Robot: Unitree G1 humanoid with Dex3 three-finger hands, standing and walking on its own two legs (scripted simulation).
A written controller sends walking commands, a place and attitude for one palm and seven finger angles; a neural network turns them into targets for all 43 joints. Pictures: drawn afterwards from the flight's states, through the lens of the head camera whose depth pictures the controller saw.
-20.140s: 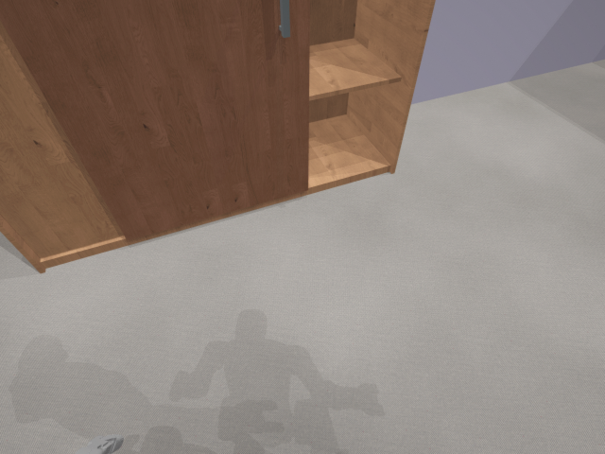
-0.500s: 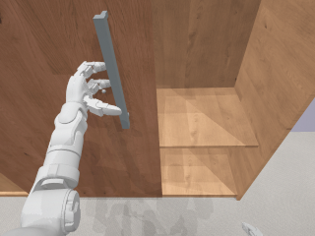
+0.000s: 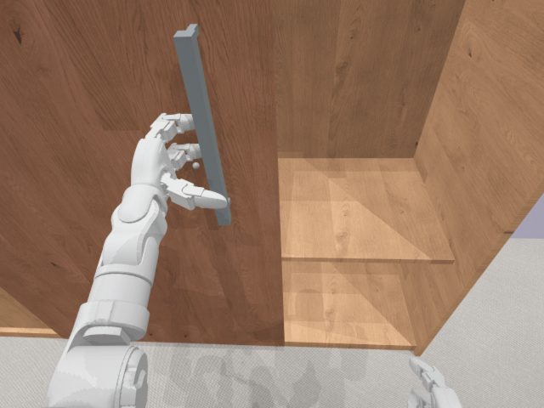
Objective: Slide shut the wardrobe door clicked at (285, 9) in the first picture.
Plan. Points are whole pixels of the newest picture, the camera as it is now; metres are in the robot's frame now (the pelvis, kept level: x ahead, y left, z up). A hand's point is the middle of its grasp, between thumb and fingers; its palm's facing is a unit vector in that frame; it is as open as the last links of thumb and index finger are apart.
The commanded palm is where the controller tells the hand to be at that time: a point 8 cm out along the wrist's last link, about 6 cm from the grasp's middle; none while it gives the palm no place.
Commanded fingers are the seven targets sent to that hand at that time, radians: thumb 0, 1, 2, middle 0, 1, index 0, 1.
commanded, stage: slide the fingers in behind the handle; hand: left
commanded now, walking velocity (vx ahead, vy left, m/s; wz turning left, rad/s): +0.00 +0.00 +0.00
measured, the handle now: (211, 141) +0.47 +0.12 +0.18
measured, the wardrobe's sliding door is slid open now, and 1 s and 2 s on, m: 0.47 0.47 0.47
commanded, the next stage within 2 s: move the hooked fingers beside the handle in 0.02 s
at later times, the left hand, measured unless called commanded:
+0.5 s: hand (193, 169) +0.39 +0.13 +0.18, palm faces +0.03 -1.00 -0.01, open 14.2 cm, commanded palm +0.36 +0.18 +0.17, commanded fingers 0.00 -0.50 0.30 -0.30 -1.20 -0.30 -1.20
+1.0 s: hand (179, 173) +0.38 +0.15 +0.18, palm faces +0.03 -1.00 -0.02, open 14.0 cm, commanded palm +0.36 +0.20 +0.17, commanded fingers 0.00 -0.50 0.30 -0.30 -1.20 -0.30 -1.20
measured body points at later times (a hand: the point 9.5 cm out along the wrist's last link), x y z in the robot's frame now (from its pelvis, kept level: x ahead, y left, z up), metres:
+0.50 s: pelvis +0.00 +0.00 +0.00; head -0.01 -0.03 +0.45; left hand +0.38 +0.19 +0.19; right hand +0.16 -0.24 -0.10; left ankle -0.02 +0.12 -0.74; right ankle +0.02 -0.12 -0.74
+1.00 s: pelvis -0.01 +0.00 +0.00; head -0.02 -0.03 +0.45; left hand +0.37 +0.21 +0.19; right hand +0.15 -0.24 -0.10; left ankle -0.02 +0.12 -0.74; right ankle +0.02 -0.12 -0.74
